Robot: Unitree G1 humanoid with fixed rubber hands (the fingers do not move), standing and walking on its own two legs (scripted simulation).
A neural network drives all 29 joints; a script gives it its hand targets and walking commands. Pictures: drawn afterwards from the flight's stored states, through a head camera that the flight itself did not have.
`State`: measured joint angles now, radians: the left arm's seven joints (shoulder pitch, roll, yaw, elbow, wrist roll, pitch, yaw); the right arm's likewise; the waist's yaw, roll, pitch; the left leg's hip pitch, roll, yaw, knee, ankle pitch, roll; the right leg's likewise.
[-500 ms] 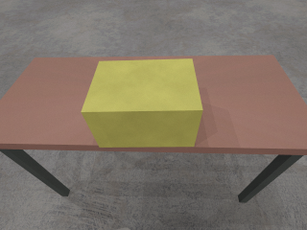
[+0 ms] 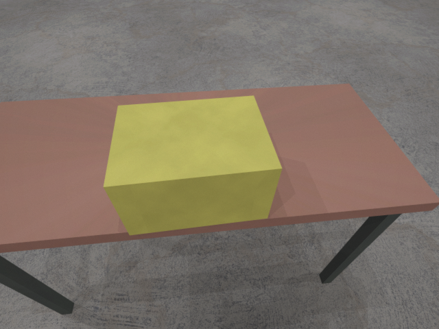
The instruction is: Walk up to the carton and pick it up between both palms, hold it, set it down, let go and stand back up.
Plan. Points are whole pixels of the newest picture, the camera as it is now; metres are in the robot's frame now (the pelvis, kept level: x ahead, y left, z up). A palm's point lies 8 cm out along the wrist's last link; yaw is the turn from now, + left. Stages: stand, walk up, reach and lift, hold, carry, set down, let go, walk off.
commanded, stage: walk up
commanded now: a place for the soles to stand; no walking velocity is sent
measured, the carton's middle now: (193, 162) +0.46 +0.06 +0.03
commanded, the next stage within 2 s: none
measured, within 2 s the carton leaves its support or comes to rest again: neither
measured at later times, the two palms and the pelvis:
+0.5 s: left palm out of the picture +0.10 +0.26 -0.12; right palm out of the picture +0.05 -0.26 -0.14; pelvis +0.01 +0.01 -0.01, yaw -5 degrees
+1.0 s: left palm out of the picture +0.11 +0.29 -0.12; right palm out of the picture +0.02 -0.24 -0.12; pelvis -0.03 +0.04 -0.01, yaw -8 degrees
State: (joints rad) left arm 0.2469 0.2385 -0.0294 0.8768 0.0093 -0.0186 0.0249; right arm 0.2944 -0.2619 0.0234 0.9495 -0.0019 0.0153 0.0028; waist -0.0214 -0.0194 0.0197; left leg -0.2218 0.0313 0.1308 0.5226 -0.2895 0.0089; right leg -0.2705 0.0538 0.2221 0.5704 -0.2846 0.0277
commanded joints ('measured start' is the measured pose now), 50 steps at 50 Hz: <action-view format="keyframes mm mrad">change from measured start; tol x16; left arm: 1 44 104 15 -35 -1 -18 10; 50 1 108 66 -152 8 20 48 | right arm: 1 1 -146 -28 -38 0 -6 -8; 50 -127 -143 -48 -182 -16 12 -5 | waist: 1 19 25 4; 42 -9 -201 -74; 47 -23 158 -76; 50 21 81 38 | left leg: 1 51 130 -106 -142 -5 74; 34 95 145 -3 -41 -19 102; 36 30 98 24 99 177 73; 42 -116 -42 -147 250 -224 4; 45 83 13 -130 -73 20 42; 47 12 259 -397 -194 208 202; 50 -92 259 -330 -192 291 220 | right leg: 1 -61 -50 13 -40 210 -40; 34 -168 -36 65 61 237 -40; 42 -29 -222 458 -103 457 -222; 46 -151 42 36 172 151 -17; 48 -176 32 -61 399 -268 -4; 50 -148 -39 -107 375 -285 -12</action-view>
